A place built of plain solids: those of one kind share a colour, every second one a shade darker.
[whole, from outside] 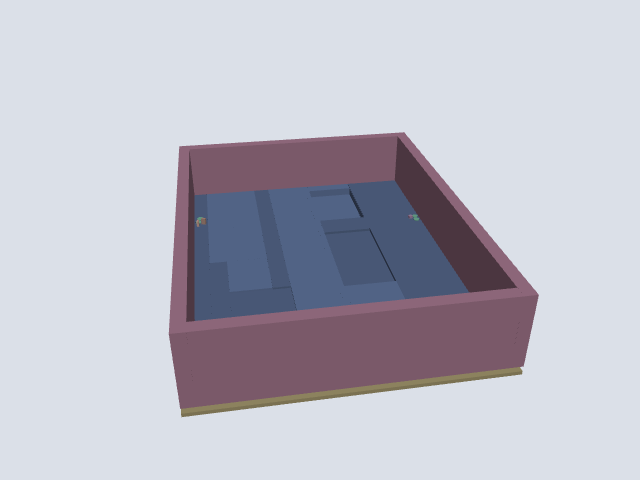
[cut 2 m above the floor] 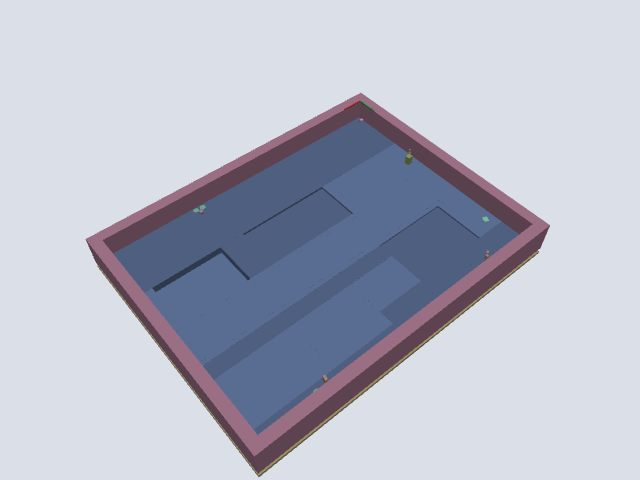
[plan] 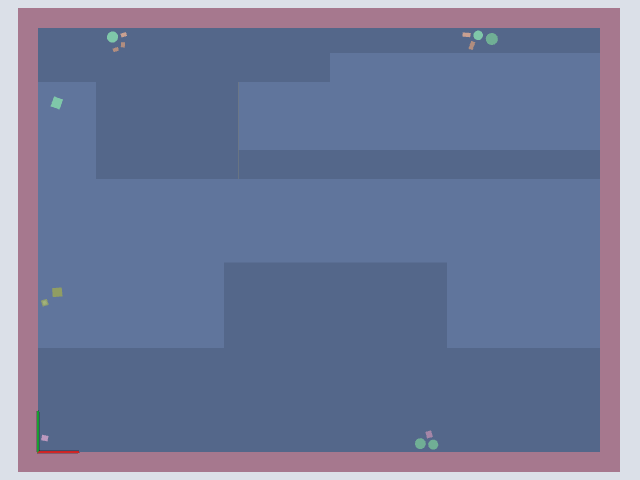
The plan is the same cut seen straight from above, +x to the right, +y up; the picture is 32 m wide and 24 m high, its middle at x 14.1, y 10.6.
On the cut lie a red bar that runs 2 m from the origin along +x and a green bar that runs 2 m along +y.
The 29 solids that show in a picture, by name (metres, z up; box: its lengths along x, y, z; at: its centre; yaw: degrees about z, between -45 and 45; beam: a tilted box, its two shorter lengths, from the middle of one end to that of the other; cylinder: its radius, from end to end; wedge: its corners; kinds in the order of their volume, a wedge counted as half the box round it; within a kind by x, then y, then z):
{
 "floor_1": {"box": [2.9, 4.85, 1.32], "at": [1.45, 16.07, -0.66]},
 "floor_2": {"box": [9.3, 4.28, 1.32], "at": [4.65, 7.34, -0.66]},
 "floor_3": {"box": [7.13, 4.85, 1.16], "at": [6.46, 16.07, -0.74]},
 "floor_4": {"box": [14.6, 1.45, 1.32], "at": [7.3, 19.23, -0.66]},
 "floor_5": {"box": [4.57, 3.4, 1.32], "at": [12.31, 16.8, -0.66]},
 "floor_6": {"box": [8.84, 4.28, 1.1], "at": [13.72, 7.34, -0.77]},
 "floor_7": {"box": [28.1, 5.2, 1.32], "at": [14.05, 2.6, -0.66]},
 "floor_8": {"box": [28.1, 0.47, 1.32], "at": [14.05, 9.71, -0.66]},
 "floor_9": {"box": [28.1, 3.3, 1.0], "at": [14.05, 11.6, -0.5]},
 "floor_10": {"box": [28.1, 0.4, 1.32], "at": [14.05, 13.45, -0.66]},
 "floor_11": {"box": [28.1, 1.25, 1.32], "at": [14.05, 20.57, -0.66]},
 "floor_12": {"box": [5.99, 4.85, 1.32], "at": [17.59, 17.52, -0.66]},
 "floor_13": {"box": [18.07, 1.45, 1.32], "at": [19.07, 14.38, -0.66]},
 "floor_14": {"box": [2.31, 4.28, 1.32], "at": [19.3, 7.34, -0.66]},
 "floor_15": {"box": [6.56, 4.28, 0.61], "at": [23.73, 7.34, -1.01]},
 "floor_16": {"box": [7.51, 4.85, 1.32], "at": [24.34, 17.52, -0.66]},
 "floor_17": {"box": [1.09, 4.28, 1.32], "at": [27.55, 7.34, -0.66]},
 "wall_1": {"box": [1.0, 21.2, 6.0], "at": [-0.5, 10.6, 2.0]},
 "wall_2": {"box": [30.1, 1.0, 6.0], "at": [14.05, -0.5, 2.0]},
 "wall_3": {"box": [30.1, 1.0, 6.0], "at": [14.05, 21.7, 2.0]},
 "wall_4": {"box": [1.0, 21.2, 6.0], "at": [28.6, 10.6, 2.0]},
 "floor_base_1": {"box": [30.1, 23.2, 0.3], "at": [14.05, 10.6, -1.57]},
 "hose_coil_1": {"box": [0.48, 0.53, 0.13], "at": [0.94, 17.45, 0.01], "yaw": -19.8},
 "hose_coil_2": {"cylinder": 0.28, "from": [3.73, 20.75, -0.05], "to": [3.73, 20.75, 0.09]},
 "hose_coil_3": {"cylinder": 0.27, "from": [19.12, 0.42, -0.05], "to": [19.12, 0.42, 0.08]},
 "hose_coil_4": {"cylinder": 0.25, "from": [19.76, 0.37, -0.05], "to": [19.76, 0.37, 0.08]},
 "hose_coil_5": {"cylinder": 0.24, "from": [22.01, 20.83, -0.05], "to": [22.01, 20.83, 0.09]},
 "hose_coil_6": {"cylinder": 0.3, "from": [22.69, 20.65, -0.05], "to": [22.69, 20.65, 0.09]},
 "bin_1": {"box": [0.49, 0.45, 0.85], "at": [0.96, 7.99, 0.42], "yaw": 4.4}
}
